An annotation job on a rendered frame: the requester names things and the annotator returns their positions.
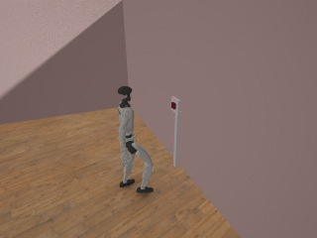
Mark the robot right forearm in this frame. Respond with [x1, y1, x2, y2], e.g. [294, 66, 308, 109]
[119, 130, 128, 154]

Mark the right robot hand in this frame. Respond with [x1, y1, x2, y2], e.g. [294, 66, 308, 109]
[121, 153, 131, 167]

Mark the robot right foot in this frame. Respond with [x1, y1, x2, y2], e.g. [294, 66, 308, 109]
[136, 186, 154, 193]

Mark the robot right upper arm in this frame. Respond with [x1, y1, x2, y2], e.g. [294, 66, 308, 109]
[118, 108, 133, 134]

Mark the panel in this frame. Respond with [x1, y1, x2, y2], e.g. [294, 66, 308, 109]
[171, 96, 182, 168]

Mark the robot right thigh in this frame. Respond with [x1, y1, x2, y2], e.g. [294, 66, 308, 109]
[127, 142, 153, 168]

